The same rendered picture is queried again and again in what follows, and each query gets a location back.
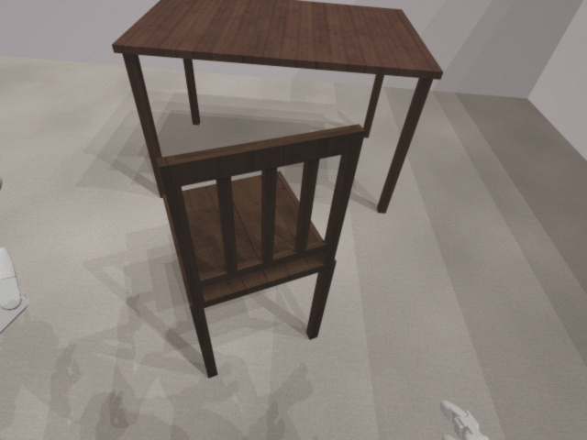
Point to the right robot hand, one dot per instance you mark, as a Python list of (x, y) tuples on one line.
[(465, 426)]

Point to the left robot hand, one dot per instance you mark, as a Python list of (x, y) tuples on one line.
[(12, 304)]

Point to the chair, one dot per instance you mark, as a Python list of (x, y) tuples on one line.
[(234, 238)]

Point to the table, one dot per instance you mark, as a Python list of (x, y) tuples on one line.
[(286, 33)]

